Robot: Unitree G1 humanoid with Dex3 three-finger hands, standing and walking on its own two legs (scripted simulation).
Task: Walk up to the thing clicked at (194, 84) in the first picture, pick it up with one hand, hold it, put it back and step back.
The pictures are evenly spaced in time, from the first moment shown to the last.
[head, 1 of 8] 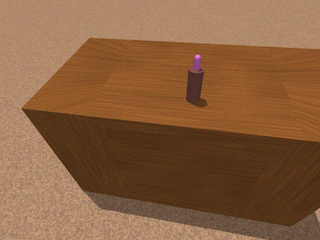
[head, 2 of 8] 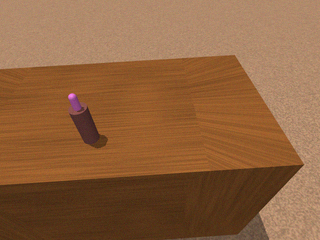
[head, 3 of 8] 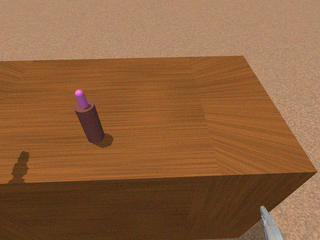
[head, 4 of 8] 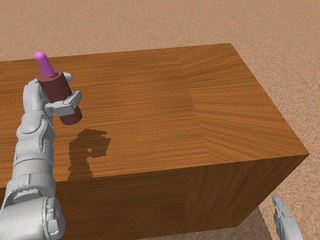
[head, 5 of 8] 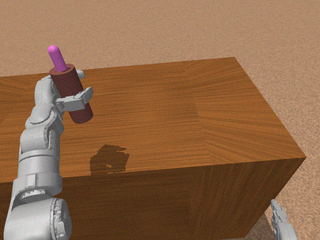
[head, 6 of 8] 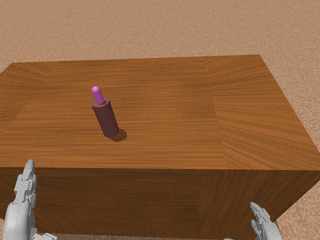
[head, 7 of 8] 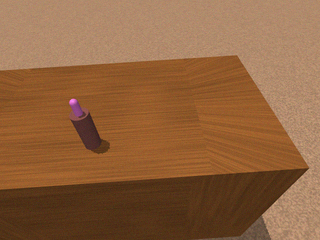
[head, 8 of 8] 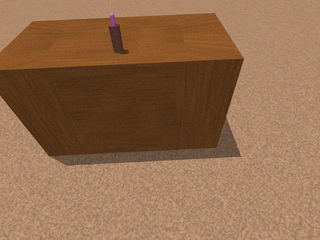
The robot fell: no
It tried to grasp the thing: yes
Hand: left
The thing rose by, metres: 0.26
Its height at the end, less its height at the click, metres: +0.00
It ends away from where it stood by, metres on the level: 0.01
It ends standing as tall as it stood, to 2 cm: yes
